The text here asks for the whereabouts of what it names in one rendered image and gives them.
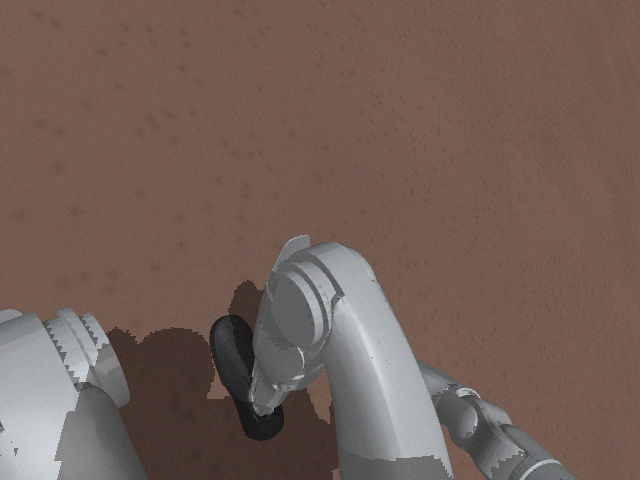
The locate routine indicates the right robot foot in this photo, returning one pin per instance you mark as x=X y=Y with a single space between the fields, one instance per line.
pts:
x=232 y=350

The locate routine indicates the right robot hand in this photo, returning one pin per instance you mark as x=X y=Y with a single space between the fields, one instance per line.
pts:
x=437 y=381

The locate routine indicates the right robot arm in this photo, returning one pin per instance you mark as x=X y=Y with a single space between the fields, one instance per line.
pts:
x=498 y=449

